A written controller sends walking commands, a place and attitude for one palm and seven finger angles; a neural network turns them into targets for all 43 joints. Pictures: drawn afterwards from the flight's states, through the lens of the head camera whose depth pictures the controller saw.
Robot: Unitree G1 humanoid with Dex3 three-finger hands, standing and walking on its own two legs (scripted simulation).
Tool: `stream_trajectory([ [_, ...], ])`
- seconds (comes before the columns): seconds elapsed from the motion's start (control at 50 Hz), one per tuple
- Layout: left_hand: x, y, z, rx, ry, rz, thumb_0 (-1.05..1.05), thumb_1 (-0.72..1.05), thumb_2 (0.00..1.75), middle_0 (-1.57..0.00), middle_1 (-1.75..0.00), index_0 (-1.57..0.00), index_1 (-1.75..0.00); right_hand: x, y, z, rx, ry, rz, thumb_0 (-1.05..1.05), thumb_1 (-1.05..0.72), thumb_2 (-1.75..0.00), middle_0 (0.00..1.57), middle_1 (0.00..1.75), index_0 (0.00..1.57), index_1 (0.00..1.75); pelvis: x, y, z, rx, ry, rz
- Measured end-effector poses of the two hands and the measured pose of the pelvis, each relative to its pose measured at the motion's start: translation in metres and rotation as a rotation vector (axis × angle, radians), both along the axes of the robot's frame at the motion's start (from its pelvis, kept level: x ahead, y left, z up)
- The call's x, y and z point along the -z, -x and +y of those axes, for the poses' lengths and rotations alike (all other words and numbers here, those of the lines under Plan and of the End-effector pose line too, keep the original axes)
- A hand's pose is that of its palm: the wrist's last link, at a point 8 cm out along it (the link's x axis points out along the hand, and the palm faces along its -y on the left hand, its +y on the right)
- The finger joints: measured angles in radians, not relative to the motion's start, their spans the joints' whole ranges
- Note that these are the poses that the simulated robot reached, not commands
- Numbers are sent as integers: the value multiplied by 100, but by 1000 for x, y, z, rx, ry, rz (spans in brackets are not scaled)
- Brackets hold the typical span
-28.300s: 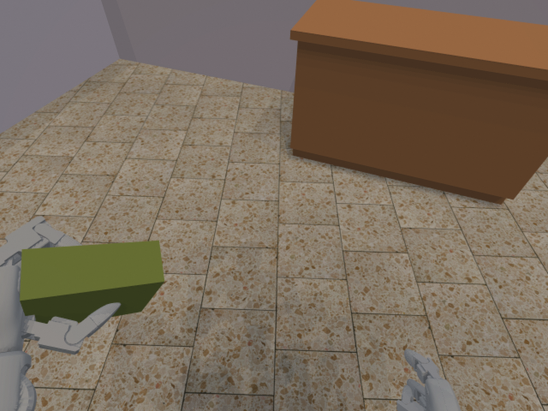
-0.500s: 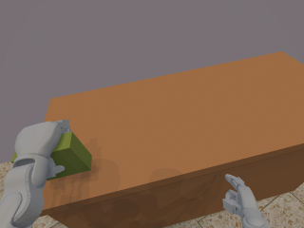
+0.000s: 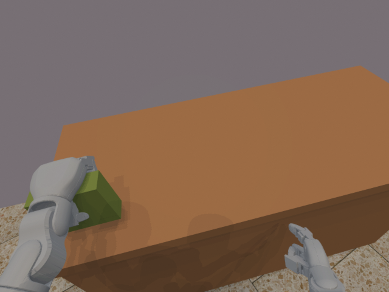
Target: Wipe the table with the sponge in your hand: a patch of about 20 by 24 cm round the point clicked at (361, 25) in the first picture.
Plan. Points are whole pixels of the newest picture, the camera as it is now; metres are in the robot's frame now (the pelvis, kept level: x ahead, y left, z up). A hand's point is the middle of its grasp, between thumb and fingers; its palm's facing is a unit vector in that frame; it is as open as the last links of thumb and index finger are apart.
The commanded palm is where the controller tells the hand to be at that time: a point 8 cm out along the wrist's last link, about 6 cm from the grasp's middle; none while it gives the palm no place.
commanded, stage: move the sponge above the wiping area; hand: left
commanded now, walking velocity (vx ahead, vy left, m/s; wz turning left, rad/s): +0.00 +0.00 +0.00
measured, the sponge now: (83, 208) +0.24 +0.29 +0.05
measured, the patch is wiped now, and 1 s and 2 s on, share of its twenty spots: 0.00 0.00 0.00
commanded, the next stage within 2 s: lower the sponge onto the table in 1.30 s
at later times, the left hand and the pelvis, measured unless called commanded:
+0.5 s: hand (81, 191) +0.26 +0.29 +0.09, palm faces +0.00 -0.09 -1.00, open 9.1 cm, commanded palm +0.23 +0.28 +0.15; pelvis +0.01 +0.00 +0.00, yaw +0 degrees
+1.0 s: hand (86, 190) +0.27 +0.28 +0.08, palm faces +0.00 -0.08 -1.00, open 9.1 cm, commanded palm +0.23 +0.28 +0.15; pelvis +0.01 +0.00 +0.00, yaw +0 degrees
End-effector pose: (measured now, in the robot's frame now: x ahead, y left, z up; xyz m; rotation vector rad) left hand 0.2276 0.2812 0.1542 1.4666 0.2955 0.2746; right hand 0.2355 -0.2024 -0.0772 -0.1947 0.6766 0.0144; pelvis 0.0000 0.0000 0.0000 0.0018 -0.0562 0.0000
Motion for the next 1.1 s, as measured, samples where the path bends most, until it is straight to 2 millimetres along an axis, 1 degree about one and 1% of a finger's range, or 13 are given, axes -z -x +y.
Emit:
stream_trajectory([
  [0.2,6,-2,7,-9,-3,3,-1,-44,108,-83,-142,-84,-142,4,0,3,0,5,27,2,-90,-90,20,30,21,30,0,-3,2,-3,3,6],
  [0.4,12,-11,1,15,1,5,-1,-44,108,-83,-142,-84,-142,5,-1,3,8,3,36,2,-90,-90,20,30,21,30,-1,-7,4,-1,2,17],
  [0.48,12,-13,1,5,2,-2,-1,-44,108,-83,-142,-84,-142,5,-2,3,11,0,41,2,-90,-90,20,30,21,30,-1,-8,4,1,2,20],
  [0.6,18,-14,4,-18,5,18,-1,-44,108,-83,-142,-83,-142,5,-2,2,12,1,45,2,-90,-90,20,30,21,30,-1,-9,4,-2,3,24],
  [0.72,21,-14,-4,15,11,13,-1,-44,108,-83,-142,-83,-142,6,-2,2,14,0,46,2,-90,-90,20,30,21,30,0,-9,5,-1,3,24],
  [0.82,24,-17,-5,9,2,14,-1,-44,108,-83,-142,-84,-142,7,-1,2,16,-2,54,2,-90,-90,20,30,21,30,0,-9,3,0,2,25],
  [0.98,20,-19,-4,-9,-2,4,-1,-44,108,-83,-142,-84,-142,6,-2,0,18,-9,48,2,-90,-90,20,30,20,30,-1,-8,1,-2,1,23],
  [1.1,17,-15,-3,-17,0,7,-1,-44,108,-83,-142,-83,-142,5,-4,-3,19,-10,41,2,-90,-90,20,30,20,30,0,-10,0,-1,1,20],
])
